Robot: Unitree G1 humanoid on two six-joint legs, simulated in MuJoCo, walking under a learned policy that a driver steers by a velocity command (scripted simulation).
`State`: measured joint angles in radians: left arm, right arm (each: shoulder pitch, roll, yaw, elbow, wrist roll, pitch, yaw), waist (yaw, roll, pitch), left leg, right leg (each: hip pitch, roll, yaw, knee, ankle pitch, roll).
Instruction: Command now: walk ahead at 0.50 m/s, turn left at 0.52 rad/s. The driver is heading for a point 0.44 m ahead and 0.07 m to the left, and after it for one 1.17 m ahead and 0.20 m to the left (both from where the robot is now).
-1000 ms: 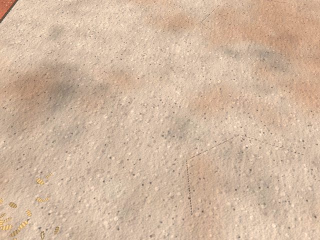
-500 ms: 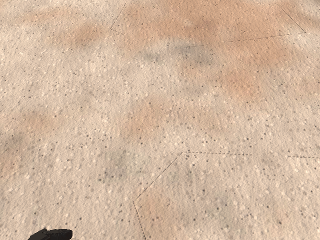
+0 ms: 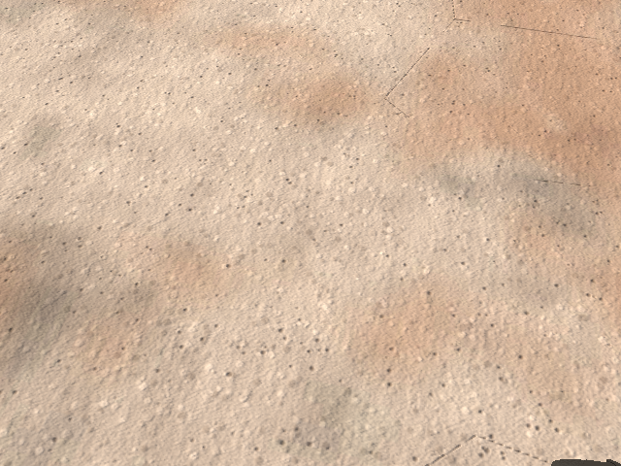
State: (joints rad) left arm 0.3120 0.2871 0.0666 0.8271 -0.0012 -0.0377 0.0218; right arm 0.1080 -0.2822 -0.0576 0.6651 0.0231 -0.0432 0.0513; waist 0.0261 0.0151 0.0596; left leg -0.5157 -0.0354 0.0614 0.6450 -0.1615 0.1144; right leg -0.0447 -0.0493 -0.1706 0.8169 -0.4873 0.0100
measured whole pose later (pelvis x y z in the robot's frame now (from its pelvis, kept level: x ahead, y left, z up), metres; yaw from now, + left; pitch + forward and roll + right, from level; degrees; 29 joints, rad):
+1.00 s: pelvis +0.38 +0.03 +0.02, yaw +28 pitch +0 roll +0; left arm 0.18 0.30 0.03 0.85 0.00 -0.01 -0.02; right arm 0.09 -0.23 -0.03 0.61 -0.03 0.03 0.00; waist 0.06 -0.04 0.05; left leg -0.30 0.00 0.03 0.51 -0.21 0.02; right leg -0.22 -0.08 -0.06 0.54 -0.35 0.05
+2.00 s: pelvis +0.42 +0.01 +0.02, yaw +3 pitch +0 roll +0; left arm 0.13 0.25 0.02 0.76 0.03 0.01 0.01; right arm 0.17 -0.28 -0.06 0.84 -0.01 -0.02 -0.01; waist -0.01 -0.01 0.03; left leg -0.24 0.00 -0.08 0.47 -0.24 -0.03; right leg -0.22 0.10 0.15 0.50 -0.27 -0.04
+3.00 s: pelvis +0.57 +0.08 +0.02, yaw +22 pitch +0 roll +1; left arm 0.24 0.27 0.03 0.70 0.00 0.00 0.01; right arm 0.14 -0.25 -0.02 0.71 -0.03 0.00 -0.02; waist 0.01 0.02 0.02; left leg -0.30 -0.05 -0.02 0.58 -0.27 0.03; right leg -0.31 -0.02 0.07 0.59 -0.29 0.03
